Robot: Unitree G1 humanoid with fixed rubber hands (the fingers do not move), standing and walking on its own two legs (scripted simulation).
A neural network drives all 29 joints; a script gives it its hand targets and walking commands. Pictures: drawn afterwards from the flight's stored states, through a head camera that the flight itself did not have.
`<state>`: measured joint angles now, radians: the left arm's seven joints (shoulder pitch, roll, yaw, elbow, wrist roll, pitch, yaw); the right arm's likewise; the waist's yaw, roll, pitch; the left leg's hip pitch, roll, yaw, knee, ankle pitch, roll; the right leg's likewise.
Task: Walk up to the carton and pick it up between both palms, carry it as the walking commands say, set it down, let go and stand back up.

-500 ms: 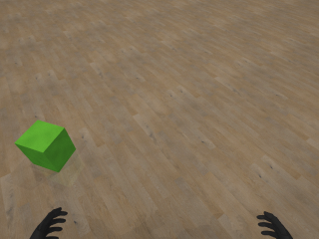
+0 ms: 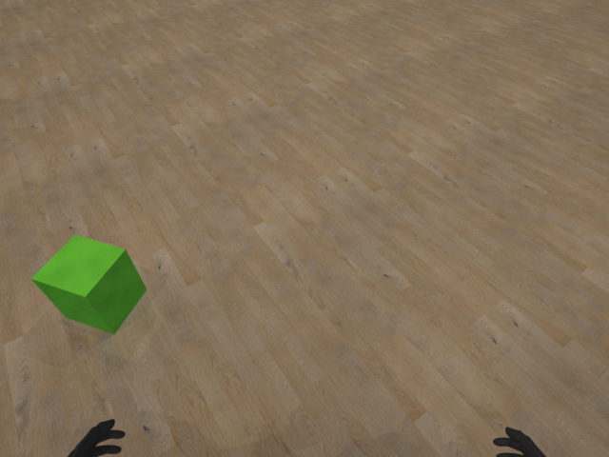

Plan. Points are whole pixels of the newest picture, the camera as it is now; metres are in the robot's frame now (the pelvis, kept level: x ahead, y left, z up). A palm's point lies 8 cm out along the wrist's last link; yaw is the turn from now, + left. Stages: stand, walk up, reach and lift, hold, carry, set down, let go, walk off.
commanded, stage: stand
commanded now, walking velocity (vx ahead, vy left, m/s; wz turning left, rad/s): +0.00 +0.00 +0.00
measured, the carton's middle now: (94, 284) +0.79 +0.76 -0.65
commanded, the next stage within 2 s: walk up in 0.54 s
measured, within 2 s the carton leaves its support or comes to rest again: neither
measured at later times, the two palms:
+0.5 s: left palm out of the picture +0.10 +0.31 -0.09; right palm out of the picture +0.10 -0.31 -0.09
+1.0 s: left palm out of the picture +0.07 +0.42 -0.07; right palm (496, 376) +0.26 -0.26 -0.05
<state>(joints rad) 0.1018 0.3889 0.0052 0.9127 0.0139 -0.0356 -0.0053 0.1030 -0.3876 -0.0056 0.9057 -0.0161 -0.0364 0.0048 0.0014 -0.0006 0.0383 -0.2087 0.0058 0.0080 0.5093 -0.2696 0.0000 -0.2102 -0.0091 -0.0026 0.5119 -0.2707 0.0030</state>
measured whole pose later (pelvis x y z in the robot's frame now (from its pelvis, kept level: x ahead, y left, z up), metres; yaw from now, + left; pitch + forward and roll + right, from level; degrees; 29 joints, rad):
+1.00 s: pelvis +0.04 +0.04 -0.01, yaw +17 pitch -1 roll -1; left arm 0.15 0.53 0.13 0.76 0.06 -0.06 -0.05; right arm 0.19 -0.51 -0.12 0.80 -0.02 0.00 0.14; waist 0.01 -0.04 0.01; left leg -0.43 0.13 0.09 0.66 -0.29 0.00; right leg -0.08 -0.15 -0.27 0.54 -0.41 -0.01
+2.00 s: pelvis +0.40 +0.16 -0.03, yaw +58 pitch -1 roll +1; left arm 0.27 0.51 0.11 0.60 0.04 0.01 -0.12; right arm 0.41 -0.54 -0.09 0.70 -0.02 -0.11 -0.05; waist -0.02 -0.07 0.04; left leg -0.36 0.04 -0.08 0.80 -0.44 -0.02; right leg -0.52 -0.12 0.03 0.86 -0.39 -0.03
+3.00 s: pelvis +0.69 +0.24 -0.03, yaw +76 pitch -1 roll +0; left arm 0.21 0.46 0.04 0.86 0.00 -0.05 0.00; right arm 0.18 -0.45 -0.03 0.87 0.00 -0.04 -0.02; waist 0.03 0.00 0.08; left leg -0.39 -0.02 -0.04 0.78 -0.36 0.01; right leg -0.37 -0.09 -0.11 0.78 -0.39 0.01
